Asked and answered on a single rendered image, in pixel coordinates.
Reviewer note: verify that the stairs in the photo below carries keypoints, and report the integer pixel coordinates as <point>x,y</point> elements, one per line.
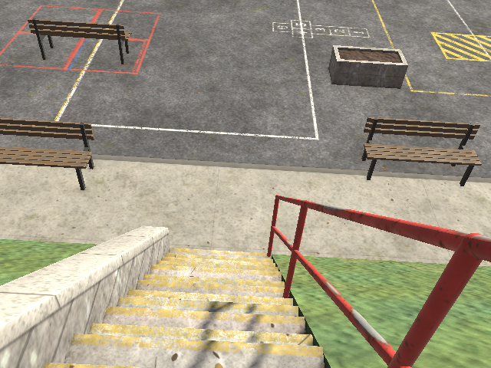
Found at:
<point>200,309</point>

